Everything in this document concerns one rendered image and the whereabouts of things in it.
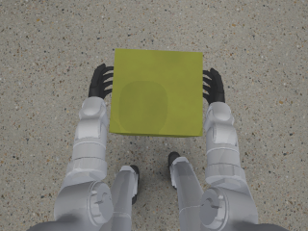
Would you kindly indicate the robot left foot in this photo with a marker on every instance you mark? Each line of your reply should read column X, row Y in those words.
column 135, row 168

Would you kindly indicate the robot right forearm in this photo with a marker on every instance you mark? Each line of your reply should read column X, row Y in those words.
column 222, row 150

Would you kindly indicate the robot left upper arm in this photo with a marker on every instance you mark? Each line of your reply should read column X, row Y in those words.
column 80, row 207

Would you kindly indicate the left robot hand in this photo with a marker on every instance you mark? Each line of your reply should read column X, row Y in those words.
column 97, row 85

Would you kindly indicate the carton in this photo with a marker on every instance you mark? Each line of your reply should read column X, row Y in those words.
column 157, row 93

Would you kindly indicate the robot left thigh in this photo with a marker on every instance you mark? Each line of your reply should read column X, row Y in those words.
column 124, row 187

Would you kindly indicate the robot left forearm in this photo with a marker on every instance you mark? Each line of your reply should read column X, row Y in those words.
column 89, row 147

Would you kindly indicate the right robot hand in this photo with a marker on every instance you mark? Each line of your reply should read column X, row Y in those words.
column 216, row 90

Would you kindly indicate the robot right upper arm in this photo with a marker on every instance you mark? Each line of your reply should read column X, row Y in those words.
column 223, row 209

